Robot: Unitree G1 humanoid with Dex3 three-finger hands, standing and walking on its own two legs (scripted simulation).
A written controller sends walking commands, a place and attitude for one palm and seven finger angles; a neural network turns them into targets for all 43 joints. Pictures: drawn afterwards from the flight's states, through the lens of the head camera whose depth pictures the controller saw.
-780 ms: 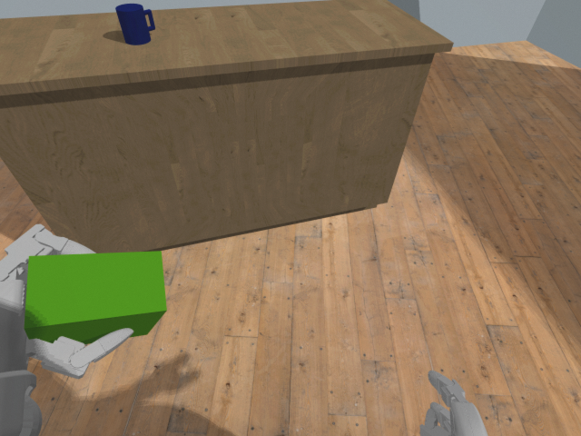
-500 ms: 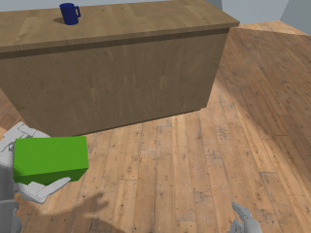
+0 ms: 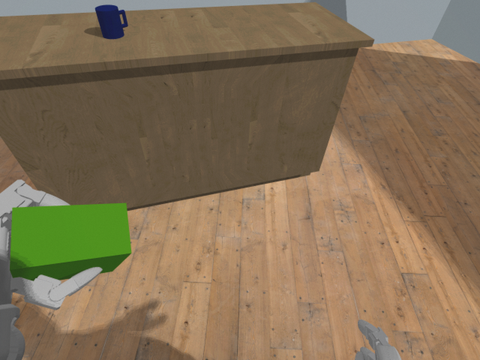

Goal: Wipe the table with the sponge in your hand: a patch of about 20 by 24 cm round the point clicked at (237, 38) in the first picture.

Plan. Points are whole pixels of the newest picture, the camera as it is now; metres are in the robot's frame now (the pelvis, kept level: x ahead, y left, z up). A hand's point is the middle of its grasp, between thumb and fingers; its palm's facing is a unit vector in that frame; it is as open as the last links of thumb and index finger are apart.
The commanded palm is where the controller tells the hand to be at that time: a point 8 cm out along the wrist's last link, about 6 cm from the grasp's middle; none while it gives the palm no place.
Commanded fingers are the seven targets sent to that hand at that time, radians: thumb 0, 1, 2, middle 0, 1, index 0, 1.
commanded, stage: walk to a spot facing it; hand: left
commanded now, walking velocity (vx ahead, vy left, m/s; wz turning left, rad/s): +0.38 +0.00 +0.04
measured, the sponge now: (87, 243) +0.23 +0.21 +0.15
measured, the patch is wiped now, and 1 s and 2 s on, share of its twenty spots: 0.00 0.00 0.00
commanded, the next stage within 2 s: turn to face it in 1.04 s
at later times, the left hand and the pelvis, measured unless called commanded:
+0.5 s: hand (88, 169) +0.33 +0.24 +0.18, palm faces +0.42 -0.81 -0.40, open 10.4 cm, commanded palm +0.27 +0.28 +0.19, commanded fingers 0.00 0.10 1.30 -1.20 -1.60 -1.20 -1.60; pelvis +0.11 +0.00 +0.01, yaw +1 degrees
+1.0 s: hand (152, 116) +0.46 +0.18 +0.19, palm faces +0.43 -0.74 -0.52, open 10.3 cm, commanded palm +0.39 +0.23 +0.19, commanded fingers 0.00 0.10 1.30 -1.20 -1.60 -1.20 -1.60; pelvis +0.27 -0.07 +0.01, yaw +8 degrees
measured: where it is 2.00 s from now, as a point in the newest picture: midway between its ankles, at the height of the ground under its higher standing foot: (261, 337)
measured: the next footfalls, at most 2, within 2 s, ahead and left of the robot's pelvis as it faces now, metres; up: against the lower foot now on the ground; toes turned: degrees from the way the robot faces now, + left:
left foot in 0.32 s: +0.14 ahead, +0.13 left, +0.00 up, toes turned +11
right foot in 0.68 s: +0.29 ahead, -0.14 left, +0.00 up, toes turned -9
